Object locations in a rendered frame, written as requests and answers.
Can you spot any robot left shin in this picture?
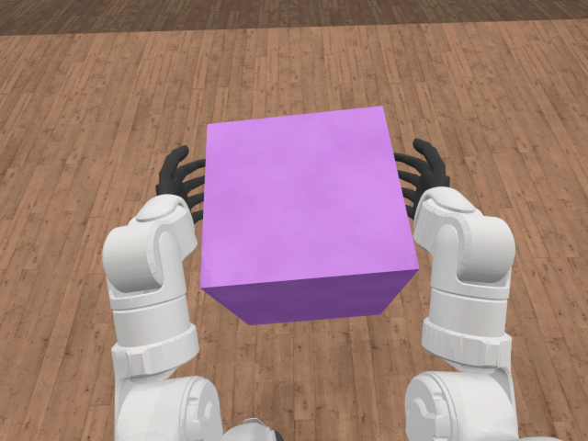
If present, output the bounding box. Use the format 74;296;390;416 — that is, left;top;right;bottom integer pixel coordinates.
243;418;266;427

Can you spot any robot right hand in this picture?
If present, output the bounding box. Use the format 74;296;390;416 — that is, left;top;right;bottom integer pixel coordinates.
393;139;450;220

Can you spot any left robot upper arm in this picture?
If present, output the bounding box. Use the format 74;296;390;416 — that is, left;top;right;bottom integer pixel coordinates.
116;376;223;441

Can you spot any right robot forearm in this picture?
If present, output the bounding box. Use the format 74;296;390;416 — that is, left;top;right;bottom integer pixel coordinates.
413;187;518;431

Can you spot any right robot upper arm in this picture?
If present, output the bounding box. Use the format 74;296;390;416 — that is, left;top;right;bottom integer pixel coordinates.
405;371;562;441

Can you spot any left robot forearm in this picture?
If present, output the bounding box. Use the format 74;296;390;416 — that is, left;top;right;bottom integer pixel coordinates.
102;194;199;441

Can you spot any robot left thigh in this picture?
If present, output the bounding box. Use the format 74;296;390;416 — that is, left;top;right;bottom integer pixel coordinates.
221;423;277;441

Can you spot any robot left hand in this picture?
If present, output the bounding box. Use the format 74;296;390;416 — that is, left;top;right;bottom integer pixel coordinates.
155;145;206;224

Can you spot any carton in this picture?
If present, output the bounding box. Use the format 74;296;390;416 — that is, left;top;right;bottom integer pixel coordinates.
200;106;420;325

